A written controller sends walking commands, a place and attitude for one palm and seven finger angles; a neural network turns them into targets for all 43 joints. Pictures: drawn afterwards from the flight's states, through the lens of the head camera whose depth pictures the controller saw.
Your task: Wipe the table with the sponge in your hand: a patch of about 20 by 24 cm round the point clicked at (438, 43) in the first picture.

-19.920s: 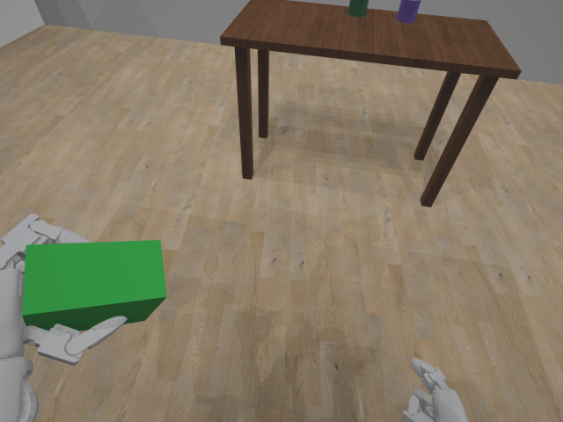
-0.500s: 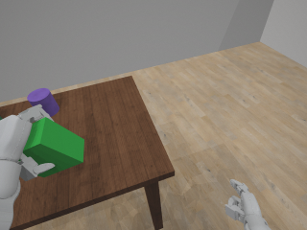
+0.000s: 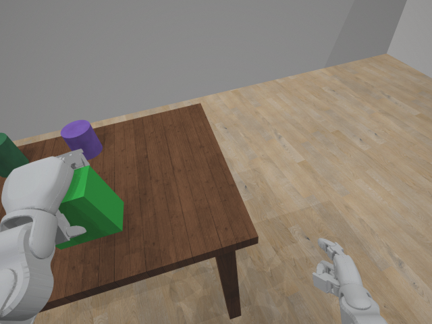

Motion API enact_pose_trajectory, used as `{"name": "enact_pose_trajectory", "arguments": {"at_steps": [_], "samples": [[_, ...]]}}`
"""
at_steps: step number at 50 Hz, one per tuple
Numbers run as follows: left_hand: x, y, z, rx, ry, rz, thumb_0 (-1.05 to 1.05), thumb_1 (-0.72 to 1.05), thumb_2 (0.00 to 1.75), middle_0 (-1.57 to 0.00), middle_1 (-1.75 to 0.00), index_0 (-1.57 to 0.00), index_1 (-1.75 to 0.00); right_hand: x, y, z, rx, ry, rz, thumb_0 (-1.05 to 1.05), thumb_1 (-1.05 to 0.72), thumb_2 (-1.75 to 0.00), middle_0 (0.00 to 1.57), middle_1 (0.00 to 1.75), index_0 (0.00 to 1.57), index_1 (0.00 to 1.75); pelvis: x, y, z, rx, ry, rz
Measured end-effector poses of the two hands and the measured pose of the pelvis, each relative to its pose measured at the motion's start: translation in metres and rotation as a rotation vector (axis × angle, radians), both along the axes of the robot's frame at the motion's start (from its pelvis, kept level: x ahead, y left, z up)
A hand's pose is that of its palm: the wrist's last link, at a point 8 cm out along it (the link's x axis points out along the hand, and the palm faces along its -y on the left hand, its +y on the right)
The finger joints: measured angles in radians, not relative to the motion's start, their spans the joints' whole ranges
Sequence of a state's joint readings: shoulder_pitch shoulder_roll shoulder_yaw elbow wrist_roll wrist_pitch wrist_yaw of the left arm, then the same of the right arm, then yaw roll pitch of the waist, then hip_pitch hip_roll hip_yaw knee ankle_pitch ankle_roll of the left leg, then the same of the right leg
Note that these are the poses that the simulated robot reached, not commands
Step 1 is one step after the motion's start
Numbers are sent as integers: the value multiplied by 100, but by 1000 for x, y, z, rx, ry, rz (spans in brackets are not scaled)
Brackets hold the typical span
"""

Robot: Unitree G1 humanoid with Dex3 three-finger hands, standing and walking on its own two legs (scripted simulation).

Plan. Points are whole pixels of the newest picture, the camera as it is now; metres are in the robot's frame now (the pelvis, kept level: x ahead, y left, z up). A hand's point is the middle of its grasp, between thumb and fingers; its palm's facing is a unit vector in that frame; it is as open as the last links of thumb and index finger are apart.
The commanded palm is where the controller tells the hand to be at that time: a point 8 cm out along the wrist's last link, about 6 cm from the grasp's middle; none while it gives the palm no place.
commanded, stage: turn the palm down, sponge in hand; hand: left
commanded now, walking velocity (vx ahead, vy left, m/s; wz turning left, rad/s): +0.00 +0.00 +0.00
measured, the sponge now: (80, 214) +0.24 +0.29 +0.11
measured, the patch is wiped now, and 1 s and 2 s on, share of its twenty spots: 0.00 0.00 0.00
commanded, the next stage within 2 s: move the sponge above the wiping area in 0.48 s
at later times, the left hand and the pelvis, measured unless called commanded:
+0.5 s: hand (84, 201) +0.24 +0.26 +0.15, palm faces +0.09 -0.07 -0.99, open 10.4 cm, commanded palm +0.20 +0.26 +0.22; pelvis +0.00 -0.02 +0.00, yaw -1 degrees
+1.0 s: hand (77, 208) +0.23 +0.28 +0.14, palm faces +0.07 -0.06 -1.00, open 10.4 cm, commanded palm +0.20 +0.28 +0.21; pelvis +0.01 -0.02 +0.00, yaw -1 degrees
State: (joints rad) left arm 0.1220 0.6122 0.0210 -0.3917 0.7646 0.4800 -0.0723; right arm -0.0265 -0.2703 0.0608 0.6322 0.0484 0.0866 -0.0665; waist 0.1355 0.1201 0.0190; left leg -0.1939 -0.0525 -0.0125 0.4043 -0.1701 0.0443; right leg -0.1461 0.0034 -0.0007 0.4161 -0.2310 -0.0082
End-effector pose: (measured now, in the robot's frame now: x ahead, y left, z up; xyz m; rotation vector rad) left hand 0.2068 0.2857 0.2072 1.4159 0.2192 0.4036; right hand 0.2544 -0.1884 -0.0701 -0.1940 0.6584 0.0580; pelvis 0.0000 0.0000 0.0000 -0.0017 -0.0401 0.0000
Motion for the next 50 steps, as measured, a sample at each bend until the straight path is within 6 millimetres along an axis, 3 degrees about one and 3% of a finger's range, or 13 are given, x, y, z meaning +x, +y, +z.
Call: {"name": "enact_pose_trajectory", "arguments": {"at_steps": [26,33,50], "samples": [[7,-26,-8,41,42,-33,0,-52,102,-70,-130,-71,-130,2,-28,2,9,-22,-32,2,-90,-90,20,30,20,30,4,-17,-1,8,-12,-16],[8,-25,-4,39,11,-9,0,-52,102,-70,-130,-71,-130,0,-33,0,16,-17,-43,2,-90,-90,20,30,20,30,6,-18,-1,8,-13,-16],[1,-13,-19,46,71,-23,0,-52,102,-70,-130,-71,-130,-5,-30,-4,-7,-1,-45,2,-90,-90,20,30,20,30,7,-15,-1,5,-15,-10]]}}
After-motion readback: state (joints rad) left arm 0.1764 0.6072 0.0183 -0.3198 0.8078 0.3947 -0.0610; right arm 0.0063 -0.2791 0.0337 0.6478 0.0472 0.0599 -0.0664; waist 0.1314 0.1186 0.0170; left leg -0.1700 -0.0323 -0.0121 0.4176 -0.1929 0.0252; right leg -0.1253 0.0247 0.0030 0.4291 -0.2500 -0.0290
